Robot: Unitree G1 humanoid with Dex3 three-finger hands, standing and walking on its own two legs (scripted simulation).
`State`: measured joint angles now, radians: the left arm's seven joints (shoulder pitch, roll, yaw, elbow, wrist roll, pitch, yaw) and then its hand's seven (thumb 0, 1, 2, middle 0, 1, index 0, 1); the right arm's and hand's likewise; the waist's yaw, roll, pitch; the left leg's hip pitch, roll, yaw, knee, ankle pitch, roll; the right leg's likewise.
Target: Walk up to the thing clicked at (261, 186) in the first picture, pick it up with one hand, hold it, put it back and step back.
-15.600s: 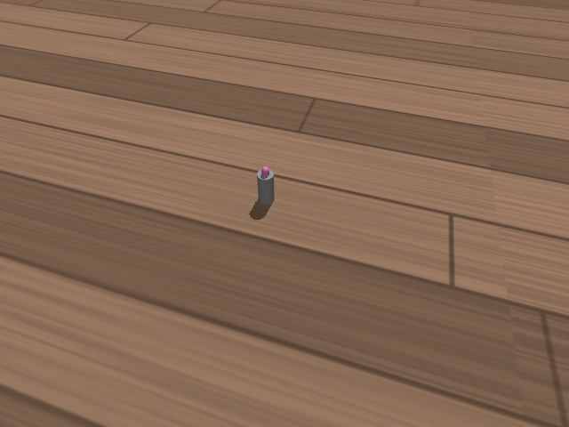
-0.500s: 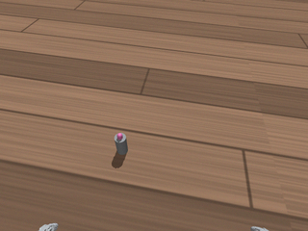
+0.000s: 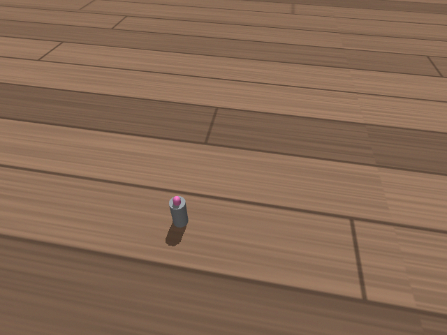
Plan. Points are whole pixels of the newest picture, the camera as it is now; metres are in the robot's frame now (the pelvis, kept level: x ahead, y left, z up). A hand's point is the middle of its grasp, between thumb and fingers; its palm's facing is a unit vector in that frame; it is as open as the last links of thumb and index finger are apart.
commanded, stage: stand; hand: left
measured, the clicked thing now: (178, 209) +0.82 +0.22 -0.68
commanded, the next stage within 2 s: walk up in 0.56 s
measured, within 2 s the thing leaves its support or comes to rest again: neither
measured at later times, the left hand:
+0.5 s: hand out of the picture +0.05 +0.25 -0.16, palm faces -0.04 -0.94 -0.33, open 7.4 cm
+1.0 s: hand out of the picture +0.11 +0.33 -0.17, palm faces +0.00 -0.94 -0.34, open 7.4 cm
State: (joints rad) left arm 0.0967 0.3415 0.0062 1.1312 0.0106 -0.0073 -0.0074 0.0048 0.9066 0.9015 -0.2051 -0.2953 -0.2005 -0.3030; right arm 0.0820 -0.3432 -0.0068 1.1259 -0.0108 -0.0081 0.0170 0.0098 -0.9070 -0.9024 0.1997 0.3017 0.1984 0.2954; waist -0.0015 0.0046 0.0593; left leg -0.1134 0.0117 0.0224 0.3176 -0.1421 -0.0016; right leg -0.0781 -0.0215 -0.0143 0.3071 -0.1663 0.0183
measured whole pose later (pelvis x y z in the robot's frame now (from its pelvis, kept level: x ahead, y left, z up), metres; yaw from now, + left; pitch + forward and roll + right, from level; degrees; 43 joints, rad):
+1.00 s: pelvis +0.09 +0.05 -0.01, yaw +2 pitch -3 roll -1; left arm 0.29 0.43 0.06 1.00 0.02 0.00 -0.04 0.01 0.91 0.90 -0.20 -0.29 -0.20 -0.30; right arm 0.28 -0.38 -0.08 0.96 -0.03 -0.07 0.04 0.01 -0.91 -0.90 0.20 0.30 0.20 0.30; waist -0.01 -0.05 0.06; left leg -0.19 -0.01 0.05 0.50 -0.27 0.05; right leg -0.34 0.02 0.07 0.99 -0.41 -0.05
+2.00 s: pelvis +0.38 +0.01 -0.02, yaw +1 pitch -3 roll -1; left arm 0.32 0.41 0.05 0.85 0.01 0.02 -0.04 0.01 0.91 0.90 -0.20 -0.30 -0.20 -0.30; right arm 0.28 -0.36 -0.02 0.80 -0.02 -0.08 0.00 0.01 -0.90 -0.90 0.20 0.30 0.20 0.30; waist 0.00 -0.08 0.10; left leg -0.29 0.05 0.06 0.54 -0.21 0.02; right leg -0.41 0.00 0.05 1.00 -0.44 -0.03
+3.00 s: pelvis +0.42 +0.00 -0.01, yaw +2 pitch -2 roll +0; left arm 0.10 0.36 0.00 1.13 0.01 -0.02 0.00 0.01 0.91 0.90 -0.21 -0.30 -0.20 -0.30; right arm 0.08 -0.37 -0.01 1.11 0.00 0.01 0.02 0.01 -0.91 -0.90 0.20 0.30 0.20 0.30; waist 0.00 0.01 0.05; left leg -0.16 0.03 -0.01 0.42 -0.23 -0.03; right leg -0.18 -0.06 -0.02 0.40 -0.19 0.05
